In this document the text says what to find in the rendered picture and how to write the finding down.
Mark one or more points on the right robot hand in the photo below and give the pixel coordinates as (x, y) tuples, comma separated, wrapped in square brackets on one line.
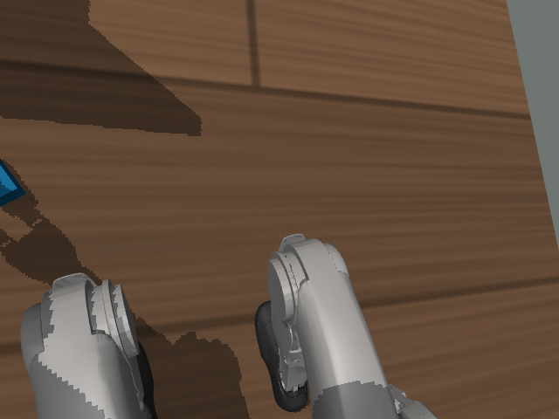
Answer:
[(408, 408)]

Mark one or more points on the left robot foot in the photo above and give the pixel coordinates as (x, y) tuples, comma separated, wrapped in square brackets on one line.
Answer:
[(147, 383)]

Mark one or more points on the right robot foot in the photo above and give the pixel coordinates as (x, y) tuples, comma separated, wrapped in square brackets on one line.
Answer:
[(269, 350)]

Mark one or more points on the small box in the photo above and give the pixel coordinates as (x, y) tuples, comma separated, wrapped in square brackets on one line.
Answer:
[(9, 187)]

